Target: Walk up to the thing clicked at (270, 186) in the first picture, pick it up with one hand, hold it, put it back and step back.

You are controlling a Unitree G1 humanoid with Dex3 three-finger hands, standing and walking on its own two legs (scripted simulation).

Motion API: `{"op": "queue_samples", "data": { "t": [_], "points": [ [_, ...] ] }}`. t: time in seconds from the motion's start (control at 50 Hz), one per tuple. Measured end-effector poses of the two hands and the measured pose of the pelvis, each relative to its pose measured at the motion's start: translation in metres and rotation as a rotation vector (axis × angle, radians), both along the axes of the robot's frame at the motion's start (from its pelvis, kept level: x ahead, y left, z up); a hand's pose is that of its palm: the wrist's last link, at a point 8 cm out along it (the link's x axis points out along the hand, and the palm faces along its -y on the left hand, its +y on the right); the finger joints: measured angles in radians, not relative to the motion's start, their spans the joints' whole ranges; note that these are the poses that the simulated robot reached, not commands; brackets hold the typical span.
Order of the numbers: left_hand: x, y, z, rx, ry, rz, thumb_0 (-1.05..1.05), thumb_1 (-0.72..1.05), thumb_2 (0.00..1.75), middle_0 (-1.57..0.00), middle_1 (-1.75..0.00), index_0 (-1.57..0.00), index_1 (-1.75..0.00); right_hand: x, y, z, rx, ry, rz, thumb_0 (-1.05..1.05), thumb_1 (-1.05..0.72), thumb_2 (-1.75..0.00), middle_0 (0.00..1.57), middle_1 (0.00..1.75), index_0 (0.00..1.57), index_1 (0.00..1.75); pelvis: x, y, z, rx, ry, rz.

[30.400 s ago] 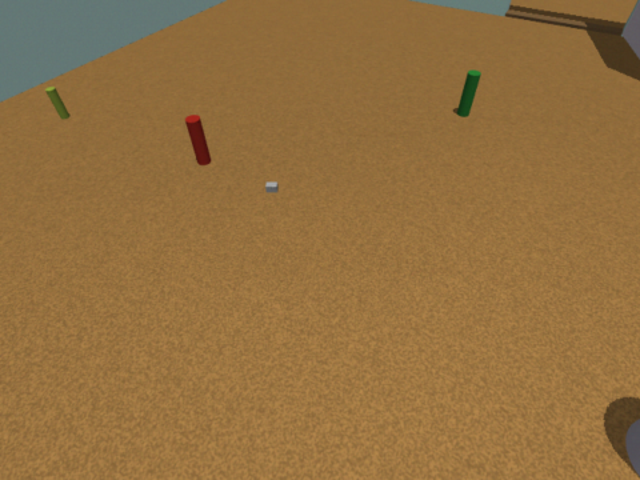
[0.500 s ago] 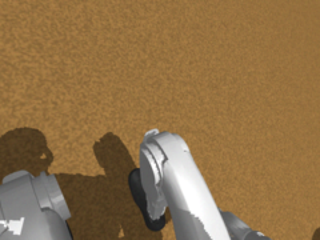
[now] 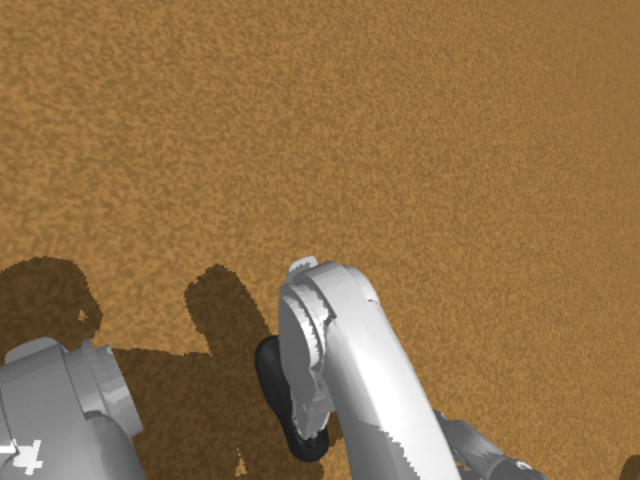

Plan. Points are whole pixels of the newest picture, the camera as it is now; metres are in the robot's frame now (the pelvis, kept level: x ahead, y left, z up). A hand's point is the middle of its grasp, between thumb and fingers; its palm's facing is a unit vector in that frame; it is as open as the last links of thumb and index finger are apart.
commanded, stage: withdraw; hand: left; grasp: from above
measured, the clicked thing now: out of the picture +0.44 +0.34 -0.28
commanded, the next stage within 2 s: home in 1.06 s
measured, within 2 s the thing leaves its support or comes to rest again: neither
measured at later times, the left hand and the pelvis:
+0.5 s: hand out of the picture +0.45 +0.37 -0.13, palm faces -0.27 -0.07 -0.96, open 12.5 cm; pelvis +0.01 +0.00 +0.02, yaw +3 degrees
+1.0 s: hand out of the picture +0.41 +0.34 -0.13, palm faces -0.48 -0.12 -0.87, open 12.7 cm; pelvis -0.02 -0.01 +0.04, yaw +6 degrees
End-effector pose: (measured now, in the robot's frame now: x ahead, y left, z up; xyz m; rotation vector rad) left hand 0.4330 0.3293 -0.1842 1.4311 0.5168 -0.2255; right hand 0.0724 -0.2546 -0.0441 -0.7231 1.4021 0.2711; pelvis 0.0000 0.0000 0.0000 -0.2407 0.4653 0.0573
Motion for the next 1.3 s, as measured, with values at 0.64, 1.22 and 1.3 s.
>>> {"op": "queue_samples", "data": {
  "t": [0.64, 1.22, 1.3],
  "points": [
    [0.003, 0.032, 0.175, 0.113, -0.013, 0.161, 0.0, -0.24, 0.78, -0.32, -0.74, -0.32, -0.74, 0.041, -0.002, -0.004, 0.171, -0.135, -0.216, 0.0, -0.9, -0.9, 0.2, 0.3, 0.2, 0.29, -0.002, -0.006, 0.052, 0.07, 0.114, 0.058],
    [0.011, 0.024, 0.111, 0.088, -0.099, 0.04, 0.0, -0.23, 0.78, -0.31, -0.75, -0.31, -0.74, -0.03, 0.001, -0.015, -0.007, 0.001, -0.264, 0.0, -0.89, -0.9, 0.2, 0.3, 0.2, 0.29, -0.01, -0.005, 0.021, 0.059, 0.104, 0.057],
    [0.019, 0.024, 0.131, 0.09, -0.126, 0.084, 0.0, -0.18, 0.81, -0.29, -0.72, -0.29, -0.71, -0.021, 0.012, -0.016, 0.048, -0.015, -0.298, 0.0, -0.89, -0.9, 0.21, 0.3, 0.2, 0.29, -0.004, -0.003, 0.031, 0.058, 0.135, 0.057]
  ]
}}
